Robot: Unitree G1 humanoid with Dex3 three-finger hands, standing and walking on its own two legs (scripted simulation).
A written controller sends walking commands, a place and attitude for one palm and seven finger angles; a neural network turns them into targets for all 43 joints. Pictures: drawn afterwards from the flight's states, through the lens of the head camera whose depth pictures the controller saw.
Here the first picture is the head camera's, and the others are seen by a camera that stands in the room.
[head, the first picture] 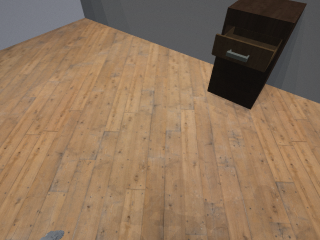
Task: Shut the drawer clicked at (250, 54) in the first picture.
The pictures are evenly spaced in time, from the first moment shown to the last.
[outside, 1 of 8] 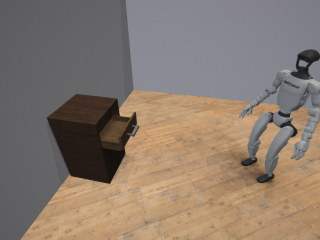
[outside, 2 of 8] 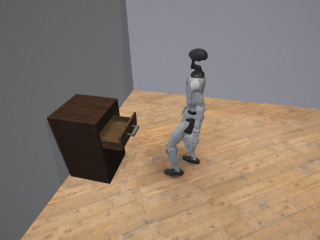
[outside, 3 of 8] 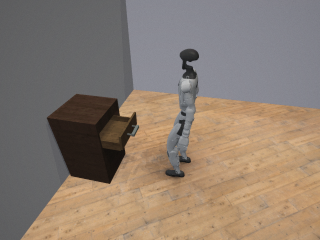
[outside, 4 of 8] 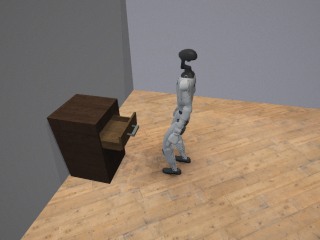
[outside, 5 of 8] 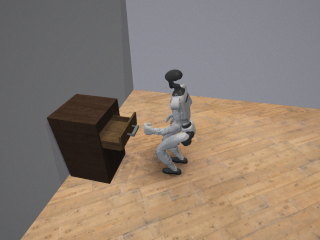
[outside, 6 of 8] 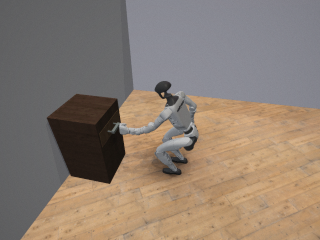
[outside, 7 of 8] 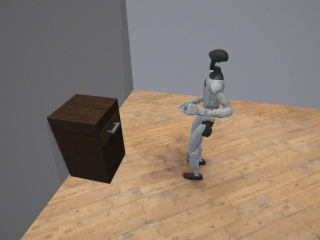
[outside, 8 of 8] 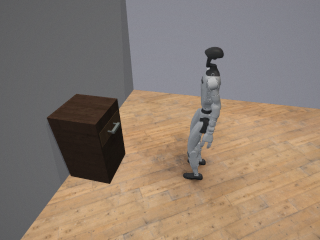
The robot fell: no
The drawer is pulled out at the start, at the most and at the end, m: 0.19 0.19 0.00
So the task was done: yes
